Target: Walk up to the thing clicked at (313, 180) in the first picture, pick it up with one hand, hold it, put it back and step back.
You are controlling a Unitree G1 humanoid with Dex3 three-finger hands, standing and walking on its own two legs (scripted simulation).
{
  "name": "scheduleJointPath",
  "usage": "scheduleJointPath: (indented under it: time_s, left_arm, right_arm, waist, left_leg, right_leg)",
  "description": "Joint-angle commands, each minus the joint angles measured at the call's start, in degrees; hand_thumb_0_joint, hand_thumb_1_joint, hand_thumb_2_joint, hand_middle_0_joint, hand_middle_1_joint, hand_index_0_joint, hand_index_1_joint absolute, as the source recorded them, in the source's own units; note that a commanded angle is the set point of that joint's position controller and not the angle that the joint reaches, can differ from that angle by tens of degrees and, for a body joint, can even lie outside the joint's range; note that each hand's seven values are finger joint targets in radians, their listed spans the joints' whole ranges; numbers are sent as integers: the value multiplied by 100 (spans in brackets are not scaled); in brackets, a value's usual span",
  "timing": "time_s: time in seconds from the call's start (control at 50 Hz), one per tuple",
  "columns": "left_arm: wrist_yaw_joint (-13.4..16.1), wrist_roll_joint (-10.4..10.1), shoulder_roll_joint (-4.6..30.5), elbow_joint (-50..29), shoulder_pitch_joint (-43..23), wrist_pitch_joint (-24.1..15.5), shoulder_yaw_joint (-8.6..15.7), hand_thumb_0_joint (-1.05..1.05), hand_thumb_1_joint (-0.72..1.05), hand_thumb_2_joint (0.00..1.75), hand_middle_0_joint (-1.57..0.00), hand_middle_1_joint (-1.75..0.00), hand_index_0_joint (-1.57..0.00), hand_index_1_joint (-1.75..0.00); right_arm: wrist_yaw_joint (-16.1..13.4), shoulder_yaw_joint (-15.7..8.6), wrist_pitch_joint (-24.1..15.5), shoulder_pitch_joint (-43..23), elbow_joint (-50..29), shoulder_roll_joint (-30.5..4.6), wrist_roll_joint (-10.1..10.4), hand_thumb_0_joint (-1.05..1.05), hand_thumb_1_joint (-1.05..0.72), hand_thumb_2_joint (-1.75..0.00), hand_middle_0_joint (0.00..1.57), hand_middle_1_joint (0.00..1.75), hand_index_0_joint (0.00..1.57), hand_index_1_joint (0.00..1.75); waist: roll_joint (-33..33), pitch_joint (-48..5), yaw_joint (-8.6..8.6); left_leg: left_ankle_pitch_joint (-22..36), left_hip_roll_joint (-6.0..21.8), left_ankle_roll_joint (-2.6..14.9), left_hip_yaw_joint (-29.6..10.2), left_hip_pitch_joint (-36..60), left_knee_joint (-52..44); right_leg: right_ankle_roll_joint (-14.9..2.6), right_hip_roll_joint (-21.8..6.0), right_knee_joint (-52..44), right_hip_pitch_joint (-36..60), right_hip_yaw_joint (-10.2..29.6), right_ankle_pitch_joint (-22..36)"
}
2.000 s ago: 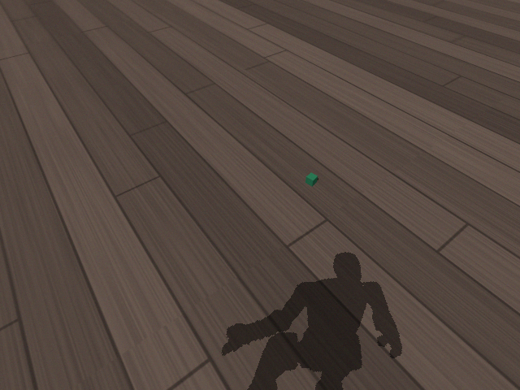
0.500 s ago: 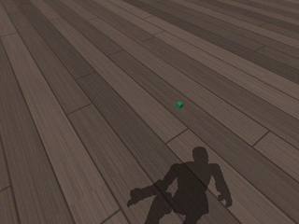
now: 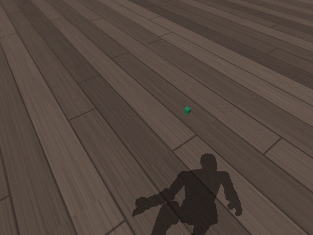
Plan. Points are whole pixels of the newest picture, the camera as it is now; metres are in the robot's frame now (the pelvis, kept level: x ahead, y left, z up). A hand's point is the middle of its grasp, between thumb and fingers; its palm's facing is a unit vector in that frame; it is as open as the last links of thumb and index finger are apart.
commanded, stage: stand
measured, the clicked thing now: (187, 110) +1.27 -0.27 -0.76
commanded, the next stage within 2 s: walk up in 0.42 s
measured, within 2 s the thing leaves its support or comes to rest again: neither
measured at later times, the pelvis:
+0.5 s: pelvis -0.01 +0.01 -0.01, yaw -4 degrees
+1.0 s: pelvis -0.02 +0.08 -0.01, yaw -27 degrees
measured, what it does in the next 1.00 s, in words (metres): lifts its right foot, turning right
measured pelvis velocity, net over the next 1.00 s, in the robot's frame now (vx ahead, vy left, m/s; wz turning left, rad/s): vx -0.02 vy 0.08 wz -0.47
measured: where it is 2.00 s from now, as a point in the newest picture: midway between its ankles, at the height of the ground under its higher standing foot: outside the picture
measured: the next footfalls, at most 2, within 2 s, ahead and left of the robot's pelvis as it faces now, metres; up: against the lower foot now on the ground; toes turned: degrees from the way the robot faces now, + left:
right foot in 1.16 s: -0.04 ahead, -0.06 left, +0.00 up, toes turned -34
left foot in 1.58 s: +0.13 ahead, +0.07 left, +0.00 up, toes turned -41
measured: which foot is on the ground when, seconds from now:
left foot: down 0.00-1.00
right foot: down 0.00-0.70, up 0.72-1.00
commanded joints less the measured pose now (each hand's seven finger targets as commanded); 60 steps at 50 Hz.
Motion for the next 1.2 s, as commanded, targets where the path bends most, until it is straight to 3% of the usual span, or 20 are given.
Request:
scheduleJointPath:
  time_s: [0.0,0.38,0.4,0.44,0.48,0.5,0.56,0.62,0.64,0.66,0.68,0.72,0.78,0.84,0.94,1.08,1.12,1.14,1.16,1.18]
  left_arm:
    - [53,8,1256,-293,-230,-116,259,0,90,90,-20,-30,-20,-30]
    - [53,27,1259,-321,-200,-124,247,0,90,90,-20,-30,-20,-30]
    - [48,118,1654,-769,68,0,424,0,90,90,-20,-30,-20,-30]
    - [88,145,1798,-893,345,2,514,0,90,90,-20,-30,-20,-30]
    - [115,219,2028,-1137,490,-36,674,0,90,90,-20,-30,-20,-30]
    - [122,268,2001,-1306,514,-50,691,0,90,90,-20,-30,-20,-30]
    - [140,204,1741,-1573,167,-52,615,0,90,90,-20,-30,-20,-30]
    - [116,127,1541,-1841,196,40,561,0,90,90,-20,-30,-20,-30]
    - [96,73,1398,-1962,41,90,512,0,90,90,-20,-30,-20,-30]
    - [101,39,1024,-2150,-8,110,415,0,90,90,-20,-30,-20,-30]
    - [133,99,1086,-2114,321,149,427,0,90,90,-20,-30,-20,-30]
    - [139,148,1573,-2022,662,241,523,0,90,90,-20,-30,-20,-30]
    - [-84,82,1652,-1775,880,299,727,0,90,90,-20,-30,-20,-30]
    - [-237,50,1419,-1979,786,324,674,0,90,90,-20,-30,-20,-30]
    - [-271,76,1280,-2341,266,214,642,0,90,90,-20,-30,-20,-30]
    - [-251,123,1201,-2233,600,130,648,0,90,90,-20,-30,-20,-30]
    - [-190,159,1332,-2032,1165,56,749,0,90,90,-20,-30,-20,-30]
    - [-134,198,1814,-1971,1459,-18,911,0,90,90,-20,-30,-20,-30]
    - [-87,208,2110,-2133,1294,-76,971,0,90,90,-20,-30,-20,-30]
    - [-93,143,2032,-2251,1084,-21,937,0,90,90,-20,-30,-20,-30]
  right_arm:
    - [-105,-207,-124,-198,-315,-1185,24,0,-90,-90,20,30,20,30]
    - [-102,-225,-120,-190,-335,-1204,22,0,-90,-90,20,30,20,30]
    - [-56,-677,-68,-539,-766,-1854,-33,0,-90,-90,20,30,20,30]
    - [-21,-658,8,-592,-1014,-1522,-9,0,-90,-90,20,30,20,30]
    - [26,-640,63,-602,-1226,-1313,-23,0,-90,-90,20,30,20,30]
    - [41,-673,77,-440,-1294,-1323,-18,0,-90,-90,20,30,20,30]
    - [43,-773,85,-76,-1441,-1208,128,0,-90,-90,20,30,20,30]
    - [16,-806,62,239,-1624,-1043,17,0,-90,-90,20,30,20,30]
    - [-14,-872,53,565,-1574,-1135,-52,0,-90,-90,20,30,20,30]
    - [-56,-999,44,742,-1652,-1529,-167,0,-90,-90,20,30,20,30]
    - [-102,-1053,35,555,-1824,-1775,-188,0,-90,-90,20,30,20,30]
    - [-69,-1142,18,-25,-2133,-2050,-87,0,-90,-90,20,30,20,30]
    - [-88,-972,-75,-298,-2299,-1493,-94,0,-90,-90,20,30,20,30]
    - [-89,-953,-150,362,-2117,-1598,-43,0,-90,-90,20,30,20,30]
    - [-39,-991,-206,1090,-2187,-1741,-93,0,-90,-90,20,30,20,30]
    - [1,-962,-116,969,-2396,-1852,-73,0,-90,-90,20,30,20,30]
    - [21,-892,-75,796,-2498,-1705,5,0,-90,-90,20,30,20,30]
    - [25,-781,-80,946,-2545,-1378,45,0,-90,-90,20,30,20,30]
    - [30,-591,-59,996,-2620,-940,72,0,-90,-90,20,30,20,30]
    - [-31,-708,2,863,-2520,-1456,24,0,-90,-90,20,30,20,30]
  waist:
    - [-31,-327,-7]
    - [-34,-420,1]
    - [-67,-93,-61]
    - [-407,-18,74]
    - [-1340,-67,216]
    - [-1354,-244,144]
    - [-1228,-538,-97]
    - [-751,-954,-294]
    - [-274,-1011,-497]
    - [856,-915,-590]
    - [1199,-885,-348]
    - [1097,-489,-210]
    - [664,194,74]
    - [830,302,-129]
    - [968,-62,-479]
    - [944,-300,-279]
    - [462,-577,104]
    - [-808,-765,263]
    - [-1886,-592,216]
    - [-1161,-395,329]
  left_leg:
    - [971,687,157,-524,-1,-250]
    - [985,690,174,-525,22,-242]
    - [327,320,164,234,241,835]
    - [-497,-13,131,121,-391,1426]
    - [-2263,-383,49,-218,-1662,2648]
    - [-2394,-201,64,-598,-1792,2831]
    - [-2046,-91,103,-732,-1425,2536]
    - [-985,-239,233,-302,-133,998]
    - [-469,-3,305,-482,750,139]
    - [162,1060,506,-1698,1510,-186]
    - [1330,1983,688,-2254,1284,-1]
    - [-10,2707,1483,-2562,-510,-491]
    - [-64,1516,880,-1088,-719,-319]
    - [102,1260,431,-596,-287,-281]
    - [1521,1633,639,-397,736,85]
    - [1877,1782,875,62,-6,828]
    - [1460,1575,771,376,-405,1772]
    - [546,975,374,787,-1309,3068]
    - [-2144,94,29,746,-2945,3915]
    - [-2506,242,2,228,-2896,4269]
  right_leg:
    - [-174,-702,-268,-15,564,973]
    - [-159,-698,-279,4,545,944]
    - [-381,-700,95,-1007,1426,1687]
    - [-781,-1009,111,-1021,2094,1650]
    - [-1450,-1660,-170,-349,3306,2002]
    - [-1649,-1773,3,-200,3461,2052]
    - [-1424,-1163,367,-445,2794,2112]
    - [-872,-541,1154,-1093,2143,2304]
    - [-580,-158,1762,-1838,1739,1594]
    - [-240,610,2667,-2994,1296,-84]
    - [-68,797,3358,-3260,1114,-1880]
    - [34,146,4381,-2421,994,-2051]
    - [-49,134,4584,-2412,1022,-1044]
    - [-16,197,3967,-2640,801,-537]
    - [58,31,2882,-2651,402,-916]
    - [-246,77,1660,-1206,-163,-1132]
    - [-466,99,520,-179,-6,-526]
    - [-714,-533,43,683,1292,-235]
    - [-1171,-1471,-36,1365,3051,307]
    - [-1767,-1860,20,728,3335,21]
